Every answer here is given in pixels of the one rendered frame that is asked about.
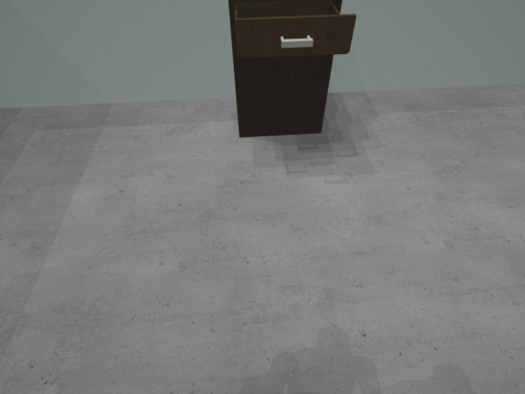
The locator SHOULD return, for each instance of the drawer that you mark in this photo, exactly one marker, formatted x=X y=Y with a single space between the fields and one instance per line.
x=260 y=25

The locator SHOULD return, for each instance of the handle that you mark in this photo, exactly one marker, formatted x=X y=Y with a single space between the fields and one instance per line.
x=296 y=43

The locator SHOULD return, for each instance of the cabinet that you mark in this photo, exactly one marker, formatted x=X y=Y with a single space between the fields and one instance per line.
x=280 y=95

